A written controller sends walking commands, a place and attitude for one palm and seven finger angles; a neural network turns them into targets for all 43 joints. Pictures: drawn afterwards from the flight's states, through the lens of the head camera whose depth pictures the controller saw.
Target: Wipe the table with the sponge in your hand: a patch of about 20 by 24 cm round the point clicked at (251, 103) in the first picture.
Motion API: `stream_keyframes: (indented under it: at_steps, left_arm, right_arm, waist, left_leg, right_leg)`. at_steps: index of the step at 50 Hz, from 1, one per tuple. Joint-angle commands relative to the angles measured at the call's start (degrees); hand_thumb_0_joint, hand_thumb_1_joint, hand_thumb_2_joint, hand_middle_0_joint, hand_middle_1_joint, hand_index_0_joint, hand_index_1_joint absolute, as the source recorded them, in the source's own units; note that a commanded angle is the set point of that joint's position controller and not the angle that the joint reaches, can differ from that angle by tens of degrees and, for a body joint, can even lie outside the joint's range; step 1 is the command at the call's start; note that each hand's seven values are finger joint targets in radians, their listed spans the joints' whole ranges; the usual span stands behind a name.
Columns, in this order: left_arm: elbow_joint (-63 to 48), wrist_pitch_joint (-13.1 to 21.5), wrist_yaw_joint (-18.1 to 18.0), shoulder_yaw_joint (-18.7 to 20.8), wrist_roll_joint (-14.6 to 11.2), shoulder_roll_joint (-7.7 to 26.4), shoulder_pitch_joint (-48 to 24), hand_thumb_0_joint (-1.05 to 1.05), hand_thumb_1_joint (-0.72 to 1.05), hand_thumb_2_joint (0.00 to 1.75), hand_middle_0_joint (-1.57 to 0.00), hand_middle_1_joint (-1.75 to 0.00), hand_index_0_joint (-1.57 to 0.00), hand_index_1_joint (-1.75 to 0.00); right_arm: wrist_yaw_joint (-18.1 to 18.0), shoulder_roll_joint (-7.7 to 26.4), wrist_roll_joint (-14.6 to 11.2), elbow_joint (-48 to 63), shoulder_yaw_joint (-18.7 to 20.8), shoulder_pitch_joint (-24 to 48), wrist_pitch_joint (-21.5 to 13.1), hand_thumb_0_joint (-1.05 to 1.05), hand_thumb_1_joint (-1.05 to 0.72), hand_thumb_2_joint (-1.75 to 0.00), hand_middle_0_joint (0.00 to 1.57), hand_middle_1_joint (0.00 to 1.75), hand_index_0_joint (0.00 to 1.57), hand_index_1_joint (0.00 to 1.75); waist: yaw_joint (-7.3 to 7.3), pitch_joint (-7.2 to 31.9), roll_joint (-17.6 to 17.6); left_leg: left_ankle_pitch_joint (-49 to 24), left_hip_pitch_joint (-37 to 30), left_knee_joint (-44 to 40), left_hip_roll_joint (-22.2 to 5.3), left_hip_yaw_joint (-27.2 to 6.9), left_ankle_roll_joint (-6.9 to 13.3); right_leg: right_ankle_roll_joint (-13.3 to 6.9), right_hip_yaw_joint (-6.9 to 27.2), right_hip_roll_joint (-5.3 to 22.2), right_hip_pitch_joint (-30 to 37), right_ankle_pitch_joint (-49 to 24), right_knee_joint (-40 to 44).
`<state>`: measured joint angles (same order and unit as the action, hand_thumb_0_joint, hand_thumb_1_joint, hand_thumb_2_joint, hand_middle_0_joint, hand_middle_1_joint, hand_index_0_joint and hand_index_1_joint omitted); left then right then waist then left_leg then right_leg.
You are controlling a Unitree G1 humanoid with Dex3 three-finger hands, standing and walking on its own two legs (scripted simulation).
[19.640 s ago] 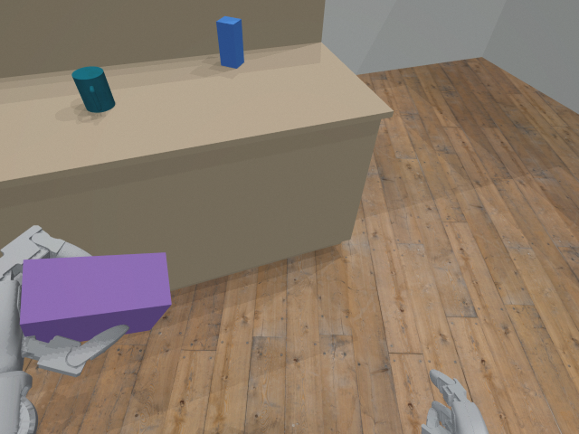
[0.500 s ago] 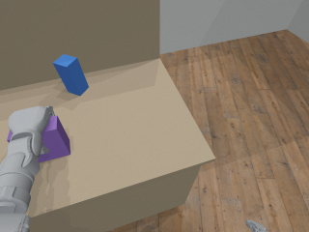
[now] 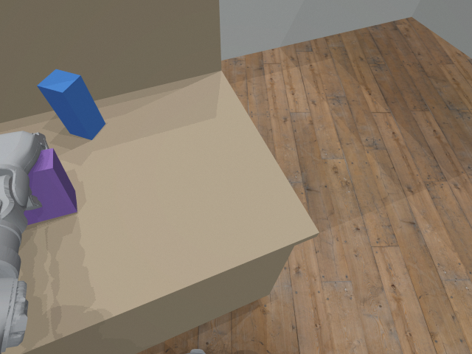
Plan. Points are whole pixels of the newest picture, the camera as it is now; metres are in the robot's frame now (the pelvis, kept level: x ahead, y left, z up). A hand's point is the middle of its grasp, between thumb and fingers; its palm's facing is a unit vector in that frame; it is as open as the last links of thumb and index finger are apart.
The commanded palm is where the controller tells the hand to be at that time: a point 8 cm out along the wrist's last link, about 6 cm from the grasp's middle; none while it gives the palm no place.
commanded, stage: slide across to the middle lane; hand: left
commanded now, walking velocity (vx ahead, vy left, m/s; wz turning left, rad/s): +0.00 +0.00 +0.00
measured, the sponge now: (34, 196) +0.38 +0.39 +0.00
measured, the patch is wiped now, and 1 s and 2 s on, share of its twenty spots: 0.35 0.45 0.60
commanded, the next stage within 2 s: wipe back along the middle lane in 0.60 s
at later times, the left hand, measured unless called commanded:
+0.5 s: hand (55, 170) +0.40 +0.34 +0.05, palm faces -0.12 +0.00 -0.99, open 9.9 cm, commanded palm +0.39 +0.31 +0.10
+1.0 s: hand (72, 178) +0.39 +0.30 +0.05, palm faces -0.09 -0.03 -1.00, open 9.9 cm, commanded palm +0.36 +0.29 +0.09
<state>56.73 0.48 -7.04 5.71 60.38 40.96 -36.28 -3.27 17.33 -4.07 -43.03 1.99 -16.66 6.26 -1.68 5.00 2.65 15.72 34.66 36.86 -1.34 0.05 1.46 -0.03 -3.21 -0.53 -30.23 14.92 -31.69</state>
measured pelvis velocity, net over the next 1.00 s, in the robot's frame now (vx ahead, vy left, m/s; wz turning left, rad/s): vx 0.03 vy -0.01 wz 0.01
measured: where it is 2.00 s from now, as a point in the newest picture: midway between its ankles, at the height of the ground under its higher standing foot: outside the picture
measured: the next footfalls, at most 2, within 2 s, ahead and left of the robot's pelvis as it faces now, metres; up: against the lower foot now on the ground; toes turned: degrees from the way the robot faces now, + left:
none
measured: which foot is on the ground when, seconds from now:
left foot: down 0.00-1.00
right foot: down 0.00-1.00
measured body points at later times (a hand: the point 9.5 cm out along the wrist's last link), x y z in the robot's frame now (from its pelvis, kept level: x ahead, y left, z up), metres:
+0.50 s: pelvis +0.02 +0.01 +0.01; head +0.08 +0.00 +0.46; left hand +0.41 +0.33 +0.10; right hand +0.16 -0.25 -0.12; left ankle +0.02 +0.10 -0.72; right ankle +0.00 -0.13 -0.72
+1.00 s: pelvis +0.03 -0.01 +0.01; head +0.06 -0.02 +0.46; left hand +0.39 +0.30 +0.10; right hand +0.15 -0.27 -0.12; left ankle +0.02 +0.10 -0.72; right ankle +0.00 -0.13 -0.72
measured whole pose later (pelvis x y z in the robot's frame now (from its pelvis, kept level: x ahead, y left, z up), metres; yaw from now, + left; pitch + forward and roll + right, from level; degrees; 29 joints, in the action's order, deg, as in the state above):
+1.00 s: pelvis +0.03 -0.01 +0.01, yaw +0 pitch +8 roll -1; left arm 40.1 -12.9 -9.8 -1.9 57.0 26.9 -25.7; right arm -1.7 16.4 -4.3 -41.9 1.6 -11.2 8.2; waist 0.5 5.0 3.2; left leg 15.3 23.2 30.1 -0.6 0.4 1.0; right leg -0.2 -2.8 0.0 -19.6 15.3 -26.5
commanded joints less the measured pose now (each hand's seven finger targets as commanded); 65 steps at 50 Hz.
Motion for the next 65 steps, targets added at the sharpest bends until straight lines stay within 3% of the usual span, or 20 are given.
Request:
stream_keyframes:
  at_steps: [1, 3, 4, 8, 14, 17, 22, 23, 24, 28, 29, 33, 37, 39, 43, 46, 54, 61, 64, 65]
  left_arm:
    - [-10.75, 0.59, -1.61, -0.84, -0.16, 10.64, -16.20, 0.00, 0.10, 1.30, -1.20, -1.60, -1.20, -1.60]
    - [-13.15, 0.83, -2.11, 1.27, -1.32, 11.17, -15.52, 0.00, 0.10, 1.30, -1.20, -1.60, -1.20, -1.60]
    - [-15.09, 0.79, -2.21, -1.31, -1.87, 8.39, -16.52, 0.00, 0.10, 1.30, -1.20, -1.60, -1.20, -1.60]
    - [-16.63, -1.38, -3.66, 0.49, -3.59, 8.04, -15.29, 0.00, 0.10, 1.30, -1.20, -1.60, -1.20, -1.60]
    - [-16.96, -6.78, -4.75, -1.17, -1.00, 6.63, -13.87, 0.00, 0.10, 1.30, -1.20, -1.60, -1.20, -1.60]
    - [-16.85, -8.98, -4.64, -1.17, -1.14, 6.50, -13.74, 0.00, 0.10, 1.30, -1.20, -1.60, -1.20, -1.60]
    - [-17.37, -10.25, -3.06, -5.83, -0.61, 2.02, -17.23, 0.00, 0.10, 1.30, -1.20, -1.60, -1.20, -1.60]
    - [-18.32, -10.08, -2.89, -4.11, -1.00, 3.30, -17.52, 0.00, 0.10, 1.30, -1.20, -1.60, -1.20, -1.60]
    - [-18.77, -10.01, -2.39, -6.72, -0.62, 1.28, -18.73, 0.00, 0.10, 1.30, -1.20, -1.60, -1.20, -1.60]
    - [-21.00, -9.62, -1.95, -5.11, -1.70, 1.13, -16.96, 0.00, 0.10, 1.30, -1.20, -1.60, -1.20, -1.60]
    - [-21.47, -9.75, -1.59, -6.81, -2.13, -0.50, -16.09, 0.00, 0.10, 1.30, -1.20, -1.60, -1.20, -1.60]
    - [-22.19, -10.17, -2.11, -5.18, -2.07, 0.45, -16.28, 0.00, 0.10, 1.30, -1.20, -1.60, -1.20, -1.60]
    - [-21.31, -11.34, -2.71, -3.63, -1.44, 1.51, -10.25, 0.00, 0.10, 1.30, -1.20, -1.60, -1.20, -1.60]
    - [-22.42, -11.86, -2.88, -4.58, -2.07, -0.29, -7.75, 0.00, 0.10, 1.30, -1.20, -1.60, -1.20, -1.60]
    - [-21.37, -12.86, -3.14, -2.01, -2.17, 2.00, -5.09, 0.00, 0.10, 1.30, -1.20, -1.60, -1.20, -1.60]
    - [-23.07, -13.55, -2.83, -5.60, -1.39, -1.17, -4.58, 0.00, 0.10, 1.30, -1.20, -1.60, -1.20, -1.60]
    - [-22.13, -13.68, -1.95, -5.43, -2.38, -1.86, 1.35, 0.00, 0.10, 1.30, -1.20, -1.60, -1.20, -1.60]
    - [-25.55, -13.94, -2.28, -9.71, -2.51, -7.91, 2.70, 0.00, 0.10, 1.30, -1.20, -1.60, -1.20, -1.60]
    - [-26.94, -14.45, -2.80, -8.31, -2.94, -7.26, 5.02, 0.00, 0.10, 1.30, -1.20, -1.60, -1.20, -1.60]
    - [-28.06, -14.74, -2.85, -10.03, -3.03, -9.45, 5.79, 0.00, 0.10, 1.30, -1.20, -1.60, -1.20, -1.60]
  right_arm:
    - [-0.25, 8.39, 0.00, 5.47, 3.62, -1.68, -1.37, 0.00, -0.90, -0.90, 0.20, 0.30, 0.20, 0.30]
    - [-0.28, 8.27, -0.05, 5.13, 3.89, -1.04, -1.27, 0.00, -0.90, -0.90, 0.20, 0.30, 0.20, 0.30]
    - [-0.22, 8.25, 0.15, 5.34, 4.08, -1.37, -1.34, 0.00, -0.90, -0.90, 0.20, 0.30, 0.20, 0.30]
    - [0.02, 7.91, -0.42, 5.00, 3.79, 1.50, -1.23, 0.00, -0.90, -0.90, 0.20, 0.30, 0.20, 0.30]
    - [0.98, 7.91, -0.01, 5.87, 3.18, 3.16, -0.92, 0.00, -0.90, -0.90, 0.20, 0.30, 0.20, 0.30]
    - [1.17, 7.67, -0.18, 6.41, 2.83, 4.53, -0.75, 0.00, -0.90, -0.90, 0.20, 0.30, 0.20, 0.30]
    - [0.93, 7.19, -0.20, 6.80, 2.58, 5.15, -0.64, 0.00, -0.90, -0.90, 0.20, 0.30, 0.20, 0.30]
    - [0.75, 7.32, -0.20, 6.63, 2.56, 5.42, -0.70, 0.00, -0.90, -0.90, 0.20, 0.30, 0.20, 0.30]
    - [0.69, 7.17, 0.02, 6.81, 2.59, 4.96, -0.66, 0.00, -0.90, -0.90, 0.20, 0.30, 0.20, 0.30]
    - [0.47, 6.93, 0.10, 6.88, 2.78, 5.66, -0.43, 0.00, -0.90, -0.90, 0.20, 0.30, 0.20, 0.30]
    - [0.41, 6.83, 0.21, 7.46, 2.72, 5.35, -0.40, 0.00, -0.90, -0.90, 0.20, 0.30, 0.20, 0.30]
    - [0.36, 6.90, 0.07, 6.80, 2.59, 6.33, -0.07, 0.00, -0.90, -0.90, 0.20, 0.30, 0.20, 0.30]
    - [0.60, 6.94, 0.18, 7.52, 2.47, 6.88, 0.23, 0.00, -0.90, -0.90, 0.20, 0.30, 0.20, 0.30]
    - [0.70, 6.99, 0.24, 8.05, 2.41, 7.23, 0.05, 0.00, -0.90, -0.90, 0.20, 0.30, 0.20, 0.30]
    - [0.79, 7.48, -0.22, 7.78, 2.35, 8.31, 0.15, 0.00, -0.90, -0.90, 0.20, 0.30, 0.20, 0.30]
    - [0.97, 7.01, -0.22, 8.35, 2.31, 8.69, -0.07, 0.00, -0.90, -0.90, 0.20, 0.30, 0.20, 0.30]
    - [0.80, 7.20, -0.56, 8.98, 1.92, 9.58, -0.33, 0.00, -0.90, -0.90, 0.20, 0.30, 0.20, 0.30]
    - [1.12, 6.25, -0.59, 10.00, 1.94, 11.45, -0.55, 0.00, -0.90, -0.90, 0.20, 0.30, 0.20, 0.30]
    - [1.14, 6.42, -0.49, 10.25, 2.00, 11.81, -0.48, 0.00, -0.90, -0.90, 0.20, 0.30, 0.20, 0.30]
    - [1.25, 5.99, -0.56, 10.68, 1.87, 12.58, -0.54, 0.00, -0.90, -0.90, 0.20, 0.30, 0.20, 0.30]
  waist:
    - [-0.60, 19.61, 3.04]
    - [0.36, 21.15, 3.88]
    - [-0.45, 21.86, 3.10]
    - [0.53, 18.73, 2.37]
    - [1.56, 17.58, 3.24]
    - [1.40, 17.99, 0.43]
    - [-0.04, 17.14, -0.29]
    - [0.35, 17.68, 1.63]
    - [-0.22, 17.93, 1.77]
    - [0.37, 20.10, 1.88]
    - [0.41, 20.23, 1.11]
    - [0.53, 18.94, 0.46]
    - [2.13, 18.99, -1.37]
    - [2.55, 19.21, -0.69]
    - [2.68, 16.62, -3.37]
    - [2.39, 16.60, -1.65]
    - [3.00, 12.39, -3.26]
    - [2.91, 11.70, -1.96]
    - [3.53, 12.14, -2.49]
    - [3.49, 12.18, -2.76]
  left_leg:
    - [-15.20, -17.09, -3.27, 1.01, -2.22, 1.50]
    - [-18.17, -19.53, -3.87, 0.63, -3.12, 1.07]
    - [-19.37, -21.41, -3.33, 0.45, -3.22, 1.17]
    - [-19.68, -21.58, -5.44, 0.35, -3.60, 0.81]
    - [-23.45, -22.72, -6.42, 0.58, -3.65, 0.16]
    - [-22.54, -21.73, -6.66, 0.92, -2.87, 0.54]
    - [-22.13, -23.24, -6.71, 0.94, -3.24, 0.61]
    - [-23.00, -24.20, -6.84, 0.87, -3.49, 0.46]
    - [-23.69, -24.93, -6.21, 1.04, -3.13, 0.63]
    - [-27.09, -26.11, -5.64, 1.05, -2.95, 0.40]
    - [-26.97, -25.78, -5.41, 1.30, -2.57, 0.71]
    - [-27.49, -24.55, -5.77, 1.38, -2.43, 0.52]
    - [-26.93, -22.48, -6.14, 1.85, -1.74, 0.66]
    - [-27.29, -22.65, -6.45, 1.87, -1.61, 0.74]
    - [-23.05, -20.03, -7.57, 2.07, -1.25, 0.98]
    - [-22.47, -21.02, -7.46, 2.20, -0.78, 1.25]
    - [-16.25, -18.95, -8.89, 2.50, -1.00, 1.42]
    - [-14.95, -20.48, -8.89, 2.13, -1.42, 1.07]
    - [-15.17, -20.75, -8.90, 2.06, -1.79, 0.95]
    - [-15.43, -20.85, -8.89, 2.09, -1.71, 0.88]
  right_leg:
    - [-3.38, 1.81, -1.83, 4.99, -11.07, 3.88]
    - [-3.77, 1.63, -2.01, 5.25, -11.51, 3.84]
    - [-3.59, 1.30, -2.21, 5.12, -12.22, 3.89]
    - [-3.60, 1.21, -1.92, 6.20, -12.00, 4.91]
    - [-3.91, 0.11, -1.77, 8.48, -13.90, 4.79]
    - [-3.42, 0.75, -1.27, 11.28, -16.49, 5.32]
    - [-3.31, 0.41, -1.18, 9.99, -15.78, 5.64]
    - [-3.62, 0.67, -1.18, 9.99, -15.66, 5.74]
    - [-3.64, 0.39, -1.22, 9.83, -16.48, 5.69]
    - [-3.69, 0.88, -0.97, 11.91, -20.57, 5.46]
    - [-3.57, 0.65, -1.04, 12.79, -21.45, 5.63]
    - [-3.60, 0.91, -0.77, 13.54, -23.58, 5.33]
    - [-3.58, 1.11, -0.60, 16.53, -25.95, 5.13]
    - [-3.58, 0.84, -0.64, 17.29, -26.00, 5.11]
    - [-3.35, 1.38, -0.32, 18.43, -24.78, 5.72]
    - [-3.26, 1.60, -0.28, 17.53, -24.10, 6.10]
    - [-3.36, 1.54, -0.46, 16.82, -17.70, 7.37]
    - [-3.61, 1.39, -0.72, 13.73, -13.86, 7.40]
    - [-3.78, 1.11, -0.90, 14.48, -13.64, 7.08]
    - [-3.63, 1.11, -0.81, 14.26, -13.86, 6.96]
